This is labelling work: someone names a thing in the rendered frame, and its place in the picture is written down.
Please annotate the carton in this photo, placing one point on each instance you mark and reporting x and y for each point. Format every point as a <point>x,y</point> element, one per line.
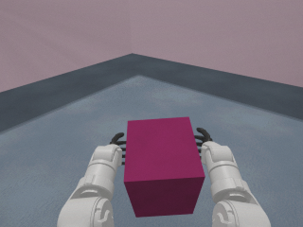
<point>163,172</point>

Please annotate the robot left forearm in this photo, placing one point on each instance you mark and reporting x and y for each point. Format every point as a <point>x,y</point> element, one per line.
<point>99,177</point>

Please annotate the robot left upper arm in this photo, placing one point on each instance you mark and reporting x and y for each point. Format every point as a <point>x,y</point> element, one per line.
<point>87,212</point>

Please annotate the robot right upper arm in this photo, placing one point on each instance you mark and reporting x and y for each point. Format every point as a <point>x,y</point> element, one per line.
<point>228,213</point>

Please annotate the robot right hand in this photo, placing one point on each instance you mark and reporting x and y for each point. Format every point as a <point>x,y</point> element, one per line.
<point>204,138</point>

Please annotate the robot left hand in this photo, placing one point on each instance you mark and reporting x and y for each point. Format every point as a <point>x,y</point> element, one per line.
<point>115,142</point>

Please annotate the robot right forearm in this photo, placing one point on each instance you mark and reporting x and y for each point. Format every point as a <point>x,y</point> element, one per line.
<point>226,181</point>

